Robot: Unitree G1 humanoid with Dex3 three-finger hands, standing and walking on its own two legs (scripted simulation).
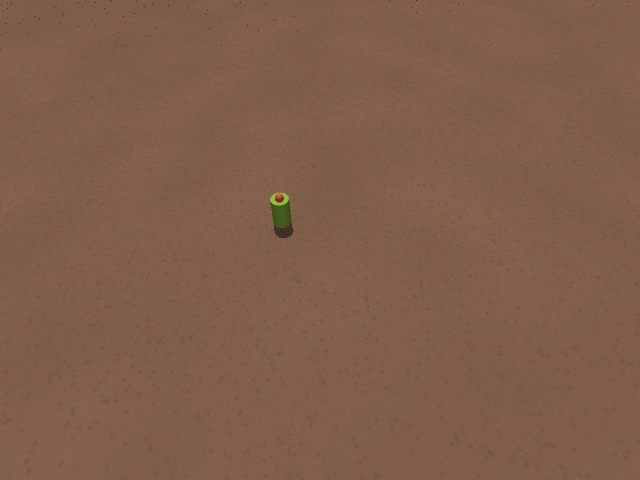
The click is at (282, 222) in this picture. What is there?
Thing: necked bottle
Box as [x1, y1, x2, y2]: [270, 193, 290, 227]
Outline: 276,193 272,195 270,198 274,224 278,227 285,227 290,223 288,197 284,193
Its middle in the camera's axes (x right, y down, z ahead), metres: -0.17 -0.12 +1.68
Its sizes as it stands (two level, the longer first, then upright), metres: 0.079 0.079 0.162
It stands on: the floor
